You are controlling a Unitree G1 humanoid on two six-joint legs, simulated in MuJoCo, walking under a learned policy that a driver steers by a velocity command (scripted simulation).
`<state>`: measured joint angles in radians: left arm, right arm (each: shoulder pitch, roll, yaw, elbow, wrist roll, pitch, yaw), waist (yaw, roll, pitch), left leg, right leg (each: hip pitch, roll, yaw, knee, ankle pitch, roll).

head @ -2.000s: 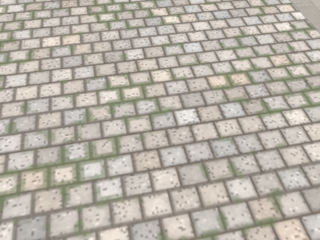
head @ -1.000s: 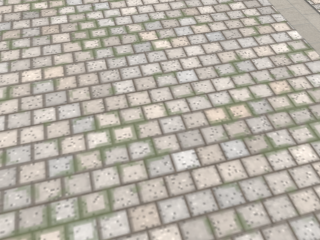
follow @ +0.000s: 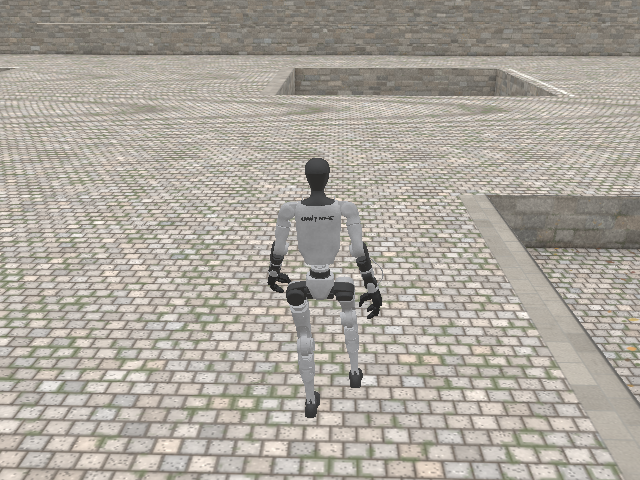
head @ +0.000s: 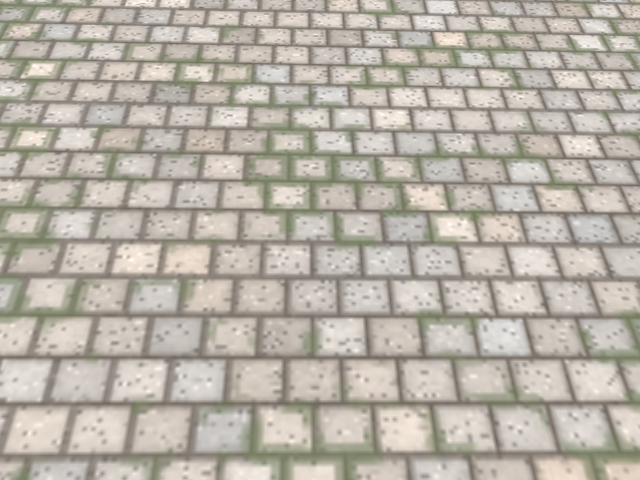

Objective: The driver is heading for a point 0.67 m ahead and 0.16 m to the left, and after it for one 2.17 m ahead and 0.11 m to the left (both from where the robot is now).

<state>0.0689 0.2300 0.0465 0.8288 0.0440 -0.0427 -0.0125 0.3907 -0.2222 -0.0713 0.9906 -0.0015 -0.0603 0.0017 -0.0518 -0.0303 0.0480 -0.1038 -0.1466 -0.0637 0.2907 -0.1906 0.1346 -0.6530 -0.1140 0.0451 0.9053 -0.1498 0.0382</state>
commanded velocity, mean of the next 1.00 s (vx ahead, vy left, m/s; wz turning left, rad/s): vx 0.50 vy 0.00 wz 0.55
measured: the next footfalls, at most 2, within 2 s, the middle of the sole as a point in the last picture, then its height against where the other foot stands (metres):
right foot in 0.24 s outside the picture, level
left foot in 0.78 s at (228, 469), level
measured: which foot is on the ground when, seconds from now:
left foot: down 0.00-0.26, up 0.28-0.76, down 0.78-1.00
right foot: up 0.00-0.22, down 0.24-0.80, up 0.82-1.00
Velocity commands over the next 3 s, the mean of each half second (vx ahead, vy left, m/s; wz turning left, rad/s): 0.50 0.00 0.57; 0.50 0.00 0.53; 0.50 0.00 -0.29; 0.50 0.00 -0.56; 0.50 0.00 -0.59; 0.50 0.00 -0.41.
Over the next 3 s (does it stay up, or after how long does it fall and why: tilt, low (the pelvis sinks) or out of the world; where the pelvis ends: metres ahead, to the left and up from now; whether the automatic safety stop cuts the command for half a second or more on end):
stays up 1.56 0.22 -0.02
